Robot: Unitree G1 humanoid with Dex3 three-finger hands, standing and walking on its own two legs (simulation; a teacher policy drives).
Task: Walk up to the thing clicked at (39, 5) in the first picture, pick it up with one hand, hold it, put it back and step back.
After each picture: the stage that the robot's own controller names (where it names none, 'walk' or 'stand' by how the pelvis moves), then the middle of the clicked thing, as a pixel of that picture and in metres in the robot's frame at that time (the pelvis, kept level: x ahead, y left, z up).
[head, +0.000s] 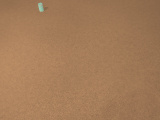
stand; (40, 7) +2.19 +0.72 -0.72
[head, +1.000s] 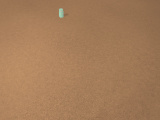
walk; (61, 13) +2.12 +0.33 -0.70
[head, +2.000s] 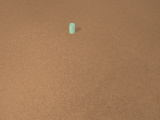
walk; (72, 28) +1.52 +0.17 -0.71
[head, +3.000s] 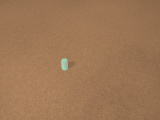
walk; (64, 64) +1.02 +0.21 -0.72
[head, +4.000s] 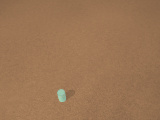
walk; (61, 95) +0.66 +0.21 -0.72
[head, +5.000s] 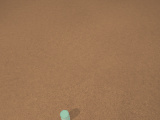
stand; (65, 116) +0.46 +0.20 -0.70
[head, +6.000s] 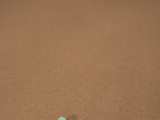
stand; out of the picture +0.43 +0.20 -0.73
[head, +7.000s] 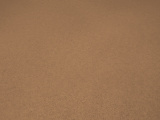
stand; out of the picture +0.41 +0.21 -0.73
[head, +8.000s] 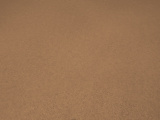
stand; out of the picture +0.41 +0.20 -0.73
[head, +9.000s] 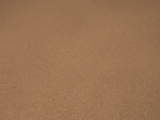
go down; out of the picture +0.40 +0.21 -0.73
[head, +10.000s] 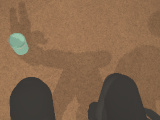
go down; (19, 44) +0.49 +0.25 -0.31
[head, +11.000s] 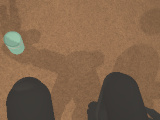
approach; (14, 43) +0.48 +0.27 -0.30
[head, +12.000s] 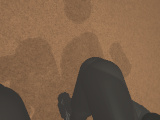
close in; out of the picture +0.45 +0.32 -0.22
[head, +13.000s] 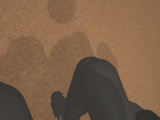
close; out of the picture +0.45 +0.32 -0.23
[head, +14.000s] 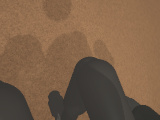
lift; out of the picture +0.44 +0.31 -0.24
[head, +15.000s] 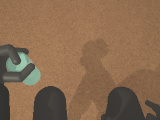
lift; (25, 70) +0.35 +0.23 -0.06
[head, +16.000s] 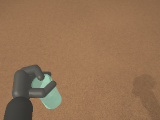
hold; (47, 92) +0.32 +0.16 +0.00
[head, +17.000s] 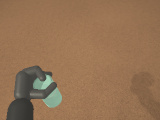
hold; (48, 91) +0.32 +0.16 -0.02
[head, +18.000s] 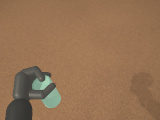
hold; (47, 92) +0.32 +0.16 -0.02
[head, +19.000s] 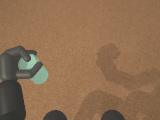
crouch; (34, 69) +0.40 +0.19 -0.08
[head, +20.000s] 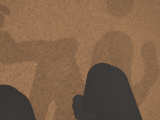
lower; out of the picture +0.54 +0.37 -0.28
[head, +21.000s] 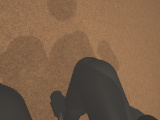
lower; out of the picture +0.50 +0.41 -0.26
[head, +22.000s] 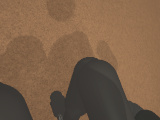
lower; out of the picture +0.50 +0.42 -0.25
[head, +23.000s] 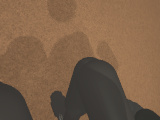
lower; out of the picture +0.49 +0.42 -0.26
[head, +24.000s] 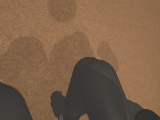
lower; out of the picture +0.49 +0.43 -0.26
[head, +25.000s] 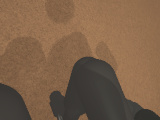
open; out of the picture +0.49 +0.43 -0.26
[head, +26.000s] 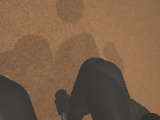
stand; out of the picture +0.47 +0.46 -0.26
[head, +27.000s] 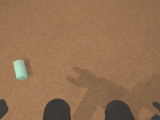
walk; (20, 69) +0.51 +0.42 -0.52
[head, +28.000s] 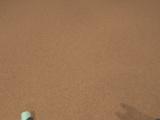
stand; out of the picture +0.45 +0.47 -0.69
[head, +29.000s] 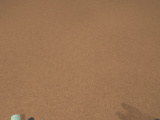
stand; out of the picture +0.42 +0.55 -0.69
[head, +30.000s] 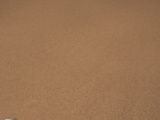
stand; out of the picture +0.40 +0.61 -0.73
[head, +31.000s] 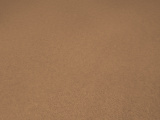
stand; out of the picture +0.36 +0.70 -0.75
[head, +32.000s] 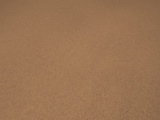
stand; out of the picture +0.29 +0.79 -0.75
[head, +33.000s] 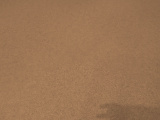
walk; out of the picture +0.36 +0.85 -0.72
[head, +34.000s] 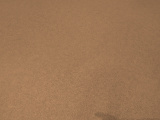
walk; out of the picture +0.64 +0.89 -0.73
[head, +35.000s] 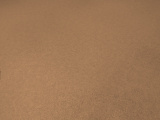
stand; out of the picture +0.90 +1.03 -0.74
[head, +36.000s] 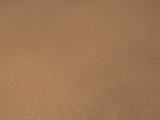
stand; out of the picture +0.83 +1.06 -0.75
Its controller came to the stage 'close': yes
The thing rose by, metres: 0.69
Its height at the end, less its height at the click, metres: -0.02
